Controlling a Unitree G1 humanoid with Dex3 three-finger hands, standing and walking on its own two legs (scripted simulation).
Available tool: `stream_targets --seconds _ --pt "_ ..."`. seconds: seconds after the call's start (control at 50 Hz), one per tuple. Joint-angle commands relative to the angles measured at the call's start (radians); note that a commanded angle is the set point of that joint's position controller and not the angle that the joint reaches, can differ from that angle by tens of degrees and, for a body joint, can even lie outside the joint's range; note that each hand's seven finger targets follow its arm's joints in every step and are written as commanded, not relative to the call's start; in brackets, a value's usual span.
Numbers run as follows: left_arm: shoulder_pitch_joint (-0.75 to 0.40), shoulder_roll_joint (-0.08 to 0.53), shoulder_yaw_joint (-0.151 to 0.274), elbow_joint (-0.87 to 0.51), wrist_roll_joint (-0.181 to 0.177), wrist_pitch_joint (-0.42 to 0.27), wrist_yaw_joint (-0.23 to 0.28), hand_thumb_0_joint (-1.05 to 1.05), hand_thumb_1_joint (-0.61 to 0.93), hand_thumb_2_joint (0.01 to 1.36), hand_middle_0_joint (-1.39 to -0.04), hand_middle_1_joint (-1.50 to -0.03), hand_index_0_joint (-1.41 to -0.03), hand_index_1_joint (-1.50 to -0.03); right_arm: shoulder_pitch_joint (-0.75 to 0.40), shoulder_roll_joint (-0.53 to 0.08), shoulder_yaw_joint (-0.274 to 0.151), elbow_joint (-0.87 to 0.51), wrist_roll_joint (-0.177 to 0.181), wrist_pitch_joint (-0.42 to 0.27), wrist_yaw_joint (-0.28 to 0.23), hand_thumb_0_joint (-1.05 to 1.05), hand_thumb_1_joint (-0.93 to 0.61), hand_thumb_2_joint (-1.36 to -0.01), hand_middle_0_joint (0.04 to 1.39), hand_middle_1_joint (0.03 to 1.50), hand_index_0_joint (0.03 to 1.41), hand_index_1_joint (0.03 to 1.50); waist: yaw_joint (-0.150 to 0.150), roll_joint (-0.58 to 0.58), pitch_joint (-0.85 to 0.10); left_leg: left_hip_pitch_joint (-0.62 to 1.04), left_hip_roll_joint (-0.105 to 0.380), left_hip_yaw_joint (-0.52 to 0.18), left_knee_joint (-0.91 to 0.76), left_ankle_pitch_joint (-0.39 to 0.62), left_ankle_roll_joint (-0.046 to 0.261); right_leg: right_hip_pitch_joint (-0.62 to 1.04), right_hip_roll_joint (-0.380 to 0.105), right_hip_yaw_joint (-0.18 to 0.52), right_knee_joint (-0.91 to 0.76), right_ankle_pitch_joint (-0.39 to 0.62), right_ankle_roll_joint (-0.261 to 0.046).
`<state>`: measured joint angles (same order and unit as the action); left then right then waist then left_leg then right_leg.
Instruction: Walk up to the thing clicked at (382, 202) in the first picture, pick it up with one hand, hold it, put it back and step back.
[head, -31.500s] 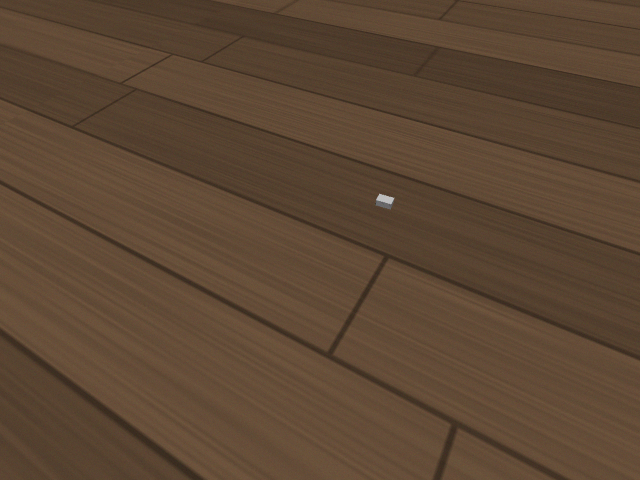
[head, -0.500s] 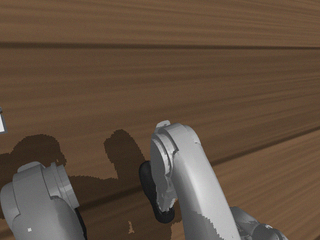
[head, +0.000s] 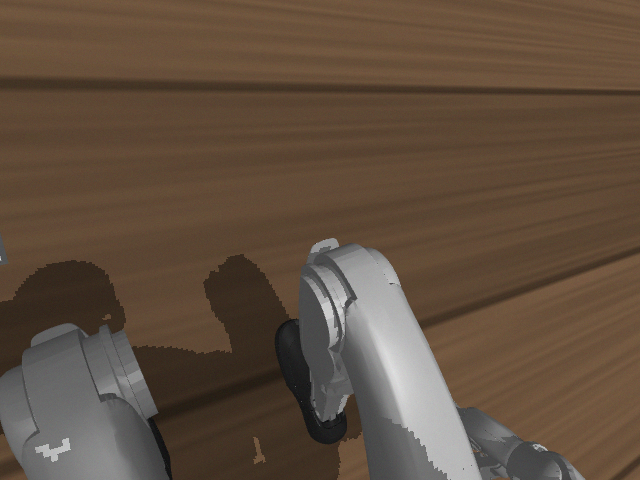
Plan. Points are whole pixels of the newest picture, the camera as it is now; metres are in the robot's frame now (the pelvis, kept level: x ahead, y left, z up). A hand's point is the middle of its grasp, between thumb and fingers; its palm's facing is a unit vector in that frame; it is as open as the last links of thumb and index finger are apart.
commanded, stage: open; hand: left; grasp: from above
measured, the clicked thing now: out of the picture +0.42 +0.29 -0.28
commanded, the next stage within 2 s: withdraw in 0.22 s
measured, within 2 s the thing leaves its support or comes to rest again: neither
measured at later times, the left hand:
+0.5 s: hand out of the picture +0.42 +0.30 -0.23, palm faces -0.41 -0.11 -0.91, open 13.4 cm
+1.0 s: hand out of the picture +0.40 +0.30 -0.07, palm faces -0.53 -0.11 -0.84, open 13.5 cm
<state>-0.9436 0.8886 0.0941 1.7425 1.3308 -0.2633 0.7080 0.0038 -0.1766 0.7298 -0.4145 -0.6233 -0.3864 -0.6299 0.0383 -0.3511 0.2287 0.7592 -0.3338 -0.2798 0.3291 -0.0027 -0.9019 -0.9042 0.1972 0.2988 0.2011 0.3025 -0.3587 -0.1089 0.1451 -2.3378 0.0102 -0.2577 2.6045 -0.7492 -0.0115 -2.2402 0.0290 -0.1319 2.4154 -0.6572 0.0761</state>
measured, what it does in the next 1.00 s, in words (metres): rises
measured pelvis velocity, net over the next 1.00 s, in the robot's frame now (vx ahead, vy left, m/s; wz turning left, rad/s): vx -0.01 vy -0.01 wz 0.13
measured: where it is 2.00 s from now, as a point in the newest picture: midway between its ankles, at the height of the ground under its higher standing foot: (243, 448)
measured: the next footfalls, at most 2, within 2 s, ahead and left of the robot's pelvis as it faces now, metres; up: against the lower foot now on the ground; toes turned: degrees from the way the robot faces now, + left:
none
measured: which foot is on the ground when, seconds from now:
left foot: down 0.00-1.00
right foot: down 0.00-1.00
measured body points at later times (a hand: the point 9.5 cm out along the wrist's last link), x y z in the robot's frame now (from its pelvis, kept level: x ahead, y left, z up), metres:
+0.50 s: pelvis +0.00 +0.00 +0.00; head +0.25 +0.12 +0.35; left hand +0.44 +0.30 -0.18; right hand +0.06 -0.27 -0.06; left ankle +0.06 +0.13 -0.26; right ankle +0.12 -0.13 -0.26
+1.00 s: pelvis -0.01 -0.01 +0.07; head +0.20 +0.05 +0.46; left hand +0.42 +0.31 -0.02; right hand +0.11 -0.28 -0.05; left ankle +0.06 +0.12 -0.26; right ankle +0.12 -0.13 -0.26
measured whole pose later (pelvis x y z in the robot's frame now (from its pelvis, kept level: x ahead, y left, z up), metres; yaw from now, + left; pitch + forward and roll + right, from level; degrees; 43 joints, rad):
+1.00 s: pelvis -0.01 -0.01 +0.07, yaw +7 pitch +32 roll -6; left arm -0.89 0.64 -0.01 1.32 1.14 -0.17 0.20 0.00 -0.40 0.93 -0.19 -0.90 -0.18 -0.90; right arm 0.13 -0.33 0.03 0.69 -0.11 -0.06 0.22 0.00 -0.91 -0.91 0.20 0.30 0.20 0.30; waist -0.20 0.04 -0.07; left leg -2.21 0.01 -0.12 2.31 -0.67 -0.01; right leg -2.16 -0.01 -0.04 2.23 -0.63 0.04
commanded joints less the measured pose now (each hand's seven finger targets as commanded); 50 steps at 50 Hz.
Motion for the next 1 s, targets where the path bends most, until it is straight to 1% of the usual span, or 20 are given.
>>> stream_targets --seconds 0.0,0.3,0.38,0.42,0.48,0.52,0.56,0.58,0.62,0.64,0.68,0.72,0.74,0.78,0.8,0.82,0.84,0.88,0.94,0.98 --pt "-0.227 0.199 0.01 -0.105 -0.016 -0.006 0.03 0.0 -0.315 0.847 -0.28 -0.731 -0.258 -0.753 0.168 -0.319 -0.087 0.013 0.011 -0.004 -0.003 0.0 -0.891 -0.9 0.201 0.301 0.201 0.301 -0.041 0.473 -0.629 0.471 0.013 0.112 -0.292 0.233 0.013 0.33 0.045 -0.141 -0.184 0.236 -0.086" --pt "-0.225 0.2 0.006 -0.113 -0.014 -0.022 0.039 0.0 -0.387 0.911 -0.173 -0.857 -0.164 -0.865 0.185 -0.324 -0.091 0.003 0.012 0.007 -0.014 0.0 -0.887 -0.898 0.201 0.301 0.201 0.301 -0.043 0.469 -0.642 0.47 0.016 0.117 -0.288 0.251 0.013 0.353 0.05 -0.137 -0.192 0.254 -0.089" --pt "-0.262 0.232 0.03 -0.134 -0.004 -0.007 0.044 0.0 -0.37 0.873 -0.17 -0.895 -0.183 -0.879 0.199 -0.323 -0.092 0.001 0.014 0.009 -0.012 0.0 -0.897 -0.897 0.201 0.3 0.201 0.3 -0.049 0.473 -0.64 0.473 0.015 0.121 -0.287 0.234 0.015 0.351 0.047 -0.132 -0.198 0.247 -0.088" --pt "-0.314 0.225 0.032 -0.198 -0.012 0.006 0.055 0.0 -0.387 0.887 -0.159 -0.901 -0.17 -0.888 0.188 -0.322 -0.112 0.004 0.021 0.005 -0.014 0.0 -0.898 -0.899 0.201 0.3 0.201 0.3 -0.038 0.523 -0.665 0.495 0.014 0.122 -0.31 0.216 0.008 0.338 0.042 -0.127 -0.204 0.226 -0.094" --pt "-0.3 0.25 0.103 -0.224 -0.022 0.051 0.057 0.0 -0.41 0.909 -0.141 -0.913 -0.148 -0.903 0.227 -0.318 -0.142 0.005 0.033 -0.002 0.007 0.0 -0.896 -0.899 0.201 0.3 0.201 0.3 -0.022 0.565 -0.713 0.53 0.015 0.131 -0.305 0.244 0.002 0.319 0.033 -0.118 -0.186 0.259 -0.095" --pt "-0.275 0.258 0.163 -0.36 -0.053 0.085 0.056 0.0 -0.442 0.93 -0.121 -0.929 -0.126 -0.922 0.232 -0.305 -0.173 0.002 0.056 0.004 0.017 0.0 -0.896 -0.9 0.201 0.3 0.201 0.3 0.05 0.661 -0.859 0.618 0.013 0.136 -0.34 0.319 -0.012 0.335 0.03 -0.115 -0.182 0.31 -0.103" --pt "-0.236 0.075 0.048 -0.331 -0.088 0.131 0.008 0.0 -0.459 0.945 -0.106 -0.935 -0.108 -0.931 0.222 -0.274 -0.188 -0.005 0.077 0.007 0.037 0.0 -0.894 -0.899 0.201 0.3 0.2 0.3 0.043 0.652 -0.823 0.588 0.007 0.152 -0.369 0.284 -0.009 0.27 0.03 -0.112 -0.197 0.278 -0.107" --pt "-0.228 0.088 0.063 -0.383 -0.11 0.152 -0.007 0.0 -0.474 0.961 -0.09 -0.953 -0.092 -0.948 0.231 -0.284 -0.209 0.002 0.095 0.019 0.036 0.0 -0.893 -0.899 0.2 0.3 0.2 0.3 0.065 0.651 -0.86 0.594 0.007 0.153 -0.392 0.29 -0.006 0.275 0.033 -0.106 -0.219 0.284 -0.108" --pt "-0.275 0.071 0.035 -0.446 -0.134 0.19 -0.063 0.0 -0.482 0.967 -0.086 -0.967 -0.089 -0.962 0.253 -0.277 -0.231 0.01 0.132 0.037 0.037 0.0 -0.893 -0.899 0.2 0.3 0.2 0.3 0.08 0.63 -0.88 0.578 0.003 0.169 -0.408 0.281 0.002 0.261 0.028 -0.082 -0.237 0.275 -0.114" --pt "-0.247 0.069 0.035 -0.507 -0.153 0.209 -0.087 0.0 -0.495 0.981 -0.086 -0.973 -0.085 -0.973 0.261 -0.273 -0.247 0.008 0.158 0.053 0.03 0.0 -0.896 -0.9 0.2 0.3 0.2 0.3 0.118 0.636 -0.938 0.588 0.003 0.176 -0.432 0.284 0.006 0.282 0.03 -0.07 -0.256 0.273 -0.119" --pt "-0.193 -0.064 -0.038 -0.46 -0.189 0.253 -0.158 0.0 -0.473 0.965 -0.109 -0.949 -0.106 -0.951 0.276 -0.25 -0.264 0.012 0.191 0.085 0.023 0.0 -0.897 -0.901 0.2 0.3 0.2 0.3 0.103 0.533 -0.901 0.562 0.0 0.19 -0.454 0.274 0.015 0.304 0.03 -0.055 -0.295 0.274 -0.115" --pt "-0.227 -0.046 -0.042 -0.506 -0.208 0.262 -0.237 0.0 -0.454 0.957 -0.131 -0.935 -0.125 -0.941 0.304 -0.253 -0.284 -0.003 0.211 0.118 0.006 0.0 -0.898 -0.902 0.2 0.3 0.2 0.3 0.083 0.435 -0.861 0.517 -0.006 0.186 -0.469 0.243 0.029 0.317 0.03 -0.038 -0.332 0.247 -0.115" --pt "-0.246 -0.042 -0.045 -0.554 -0.21 0.259 -0.277 0.0 -0.432 0.941 -0.153 -0.915 -0.146 -0.922 0.315 -0.249 -0.288 -0.009 0.217 0.134 -0.006 0.0 -0.899 -0.902 0.2 0.3 0.2 0.3 0.091 0.431 -0.888 0.527 -0.012 0.197 -0.471 0.269 0.032 0.355 0.024 -0.025 -0.345 0.266 -0.115" --pt "-0.211 -0.132 -0.106 -0.518 -0.228 0.247 -0.358 0.0 -0.403 0.917 -0.197 -0.873 -0.184 -0.887 0.312 -0.212 -0.29 -0.013 0.23 0.164 -0.026 0.0 -0.906 -0.905 0.2 0.3 0.2 0.3 0.088 0.325 -0.835 0.477 -0.018 0.199 -0.495 0.22 0.041 0.385 0.022 -0.013 -0.382 0.22 -0.113" --pt "-0.193 -0.064 -0.067 -0.526 -0.226 0.232 -0.39 0.0 -0.391 0.905 -0.215 -0.858 -0.2 -0.873 0.306 -0.221 -0.297 -0.043 0.234 0.174 -0.04 0.0 -0.908 -0.906 0.2 0.3 0.2 0.3 0.081 0.27 -0.809 0.441 -0.021 0.202 -0.491 0.209 0.049 0.424 0.02 -0.004 -0.398 0.206 -0.109" --pt "-0.191 -0.058 -0.066 -0.508 -0.221 0.215 -0.424 0.0 -0.391 0.908 -0.209 -0.871 -0.197 -0.884 0.315 -0.22 -0.296 -0.05 0.238 0.186 -0.055 0.0 -0.907 -0.905 0.2 0.3 0.2 0.3 0.08 0.226 -0.79 0.404 -0.027 0.211 -0.494 0.192 0.055 0.45 0.017 0.006 -0.413 0.185 -0.106" --pt "-0.193 -0.114 -0.112 -0.522 -0.216 0.191 -0.461 0.0 -0.392 0.911 -0.198 -0.88 -0.189 -0.89 0.291 -0.206 -0.285 -0.072 0.239 0.192 -0.068 0.0 -0.905 -0.904 0.2 0.3 0.2 0.3 0.079 0.213 -0.756 0.39 -0.034 0.213 -0.501 0.174 0.053 0.438 0.013 0.01 -0.424 0.154 -0.113" --pt "-0.163 -0.073 -0.088 -0.502 -0.208 0.149 -0.493 0.0 -0.4 0.918 -0.198 -0.885 -0.187 -0.898 0.286 -0.194 -0.284 -0.084 0.237 0.207 -0.098 0.0 -0.906 -0.905 0.2 0.3 0.2 0.3 0.094 0.143 -0.726 0.362 -0.036 0.228 -0.491 0.15 0.057 0.472 0.011 0.026 -0.453 0.11 -0.108" --pt "-0.226 -0.035 -0.077 -0.573 -0.181 0.062 -0.491 0.0 -0.391 0.915 -0.196 -0.887 -0.188 -0.895 0.28 -0.174 -0.262 -0.085 0.228 0.222 -0.136 0.0 -0.901 -0.902 0.2 0.3 0.2 0.3 0.115 0.176 -0.745 0.366 -0.044 0.246 -0.481 0.142 0.051 0.485 0.003 0.044 -0.463 0.072 -0.112" --pt "-0.224 -0.011 -0.048 -0.546 -0.156 0.021 -0.449 0.0 -0.382 0.906 -0.201 -0.872 -0.193 -0.88 0.274 -0.178 -0.254 -0.087 0.227 0.224 -0.156 0.0 -0.899 -0.901 0.2 0.3 0.2 0.3 0.119 0.192 -0.737 0.394 -0.044 0.238 -0.487 0.12 0.046 0.423 0.002 0.03 -0.456 0.04 -0.117"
